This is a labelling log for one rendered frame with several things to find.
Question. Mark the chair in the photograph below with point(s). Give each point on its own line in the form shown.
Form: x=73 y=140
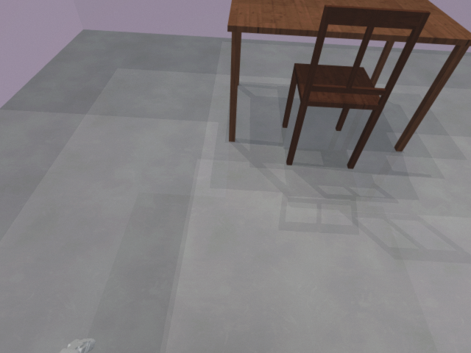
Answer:
x=345 y=86

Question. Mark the robot left hand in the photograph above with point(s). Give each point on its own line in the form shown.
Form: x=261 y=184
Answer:
x=79 y=346

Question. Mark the table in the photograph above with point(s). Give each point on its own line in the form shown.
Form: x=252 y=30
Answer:
x=303 y=18

